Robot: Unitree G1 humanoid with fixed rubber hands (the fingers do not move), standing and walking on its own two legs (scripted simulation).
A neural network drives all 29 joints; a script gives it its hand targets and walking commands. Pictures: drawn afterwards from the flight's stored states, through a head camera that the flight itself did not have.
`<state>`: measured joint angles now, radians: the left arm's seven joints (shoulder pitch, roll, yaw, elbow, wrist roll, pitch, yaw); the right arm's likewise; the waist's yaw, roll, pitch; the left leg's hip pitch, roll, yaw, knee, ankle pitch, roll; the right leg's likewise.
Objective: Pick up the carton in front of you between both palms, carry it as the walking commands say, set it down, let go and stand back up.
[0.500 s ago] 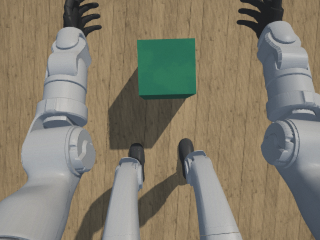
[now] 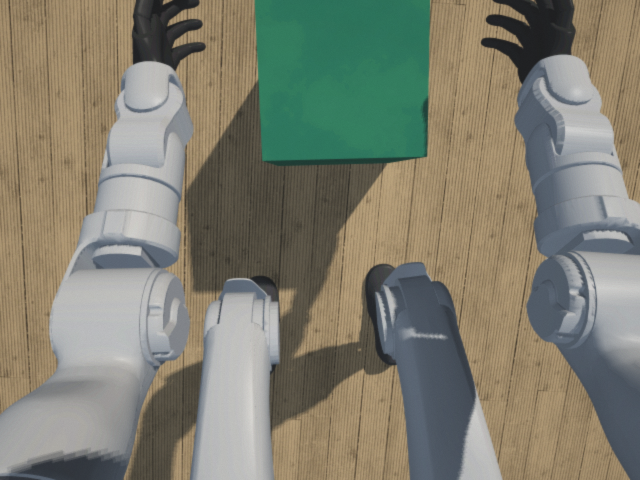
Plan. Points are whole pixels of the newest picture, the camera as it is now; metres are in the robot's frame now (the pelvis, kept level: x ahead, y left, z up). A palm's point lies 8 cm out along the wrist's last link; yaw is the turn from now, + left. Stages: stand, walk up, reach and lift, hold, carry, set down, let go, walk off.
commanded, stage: reach and lift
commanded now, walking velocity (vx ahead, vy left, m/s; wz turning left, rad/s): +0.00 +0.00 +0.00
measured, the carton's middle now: (336, 96) +0.53 -0.05 -0.37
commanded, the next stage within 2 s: none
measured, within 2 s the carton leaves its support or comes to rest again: leaves its support in 1.32 s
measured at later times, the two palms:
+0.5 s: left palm (202, 92) +0.54 +0.14 -0.31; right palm (465, 84) +0.52 -0.22 -0.31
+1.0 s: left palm (227, 89) +0.54 +0.10 -0.30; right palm (451, 84) +0.52 -0.20 -0.30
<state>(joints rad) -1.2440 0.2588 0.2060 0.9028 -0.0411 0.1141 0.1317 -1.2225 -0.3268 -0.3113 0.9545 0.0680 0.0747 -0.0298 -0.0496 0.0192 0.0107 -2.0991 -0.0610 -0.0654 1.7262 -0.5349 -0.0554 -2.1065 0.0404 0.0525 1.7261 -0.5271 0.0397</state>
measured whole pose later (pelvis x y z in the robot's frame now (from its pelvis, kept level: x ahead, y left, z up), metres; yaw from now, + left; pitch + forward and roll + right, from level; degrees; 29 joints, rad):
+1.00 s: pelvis -0.04 +0.00 -0.12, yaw +0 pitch +36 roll +0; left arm -1.59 0.29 0.09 1.16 -0.16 0.08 0.16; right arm -1.59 -0.35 -0.14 1.21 0.17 0.06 -0.09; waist -0.06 0.02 0.44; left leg -2.23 -0.07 -0.05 2.18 -0.58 -0.07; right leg -2.24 0.02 0.03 2.18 -0.56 0.03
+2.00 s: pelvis -0.03 +0.01 +0.01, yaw -1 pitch +43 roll +1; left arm -1.07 -0.03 0.49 0.67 0.22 0.39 0.07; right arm -1.06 -0.03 -0.47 0.66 -0.23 0.42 -0.02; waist -0.03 0.04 -0.16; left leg -1.96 -0.13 -0.10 1.70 -0.49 -0.08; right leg -1.97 0.10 0.10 1.69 -0.46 0.07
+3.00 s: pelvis +0.07 +0.00 +0.27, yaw -2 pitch +7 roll +0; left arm -0.27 -0.15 0.28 0.44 0.22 0.46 0.03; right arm -0.27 0.15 -0.28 0.43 -0.23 0.48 -0.03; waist -0.01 0.01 -0.13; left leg -0.41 -0.05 -0.15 0.57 -0.28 -0.02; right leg -0.42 0.05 0.14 0.57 -0.26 0.02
